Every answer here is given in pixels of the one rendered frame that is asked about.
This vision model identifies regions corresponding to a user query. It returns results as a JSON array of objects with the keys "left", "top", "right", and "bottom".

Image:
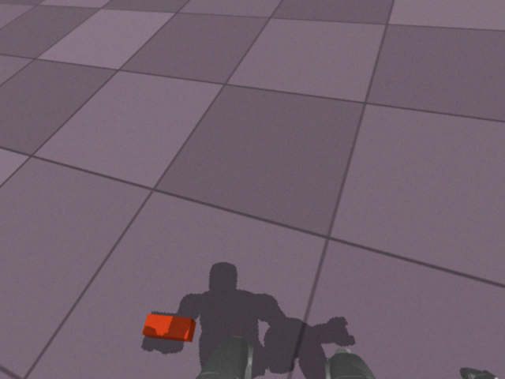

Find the carton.
[{"left": 142, "top": 314, "right": 196, "bottom": 342}]

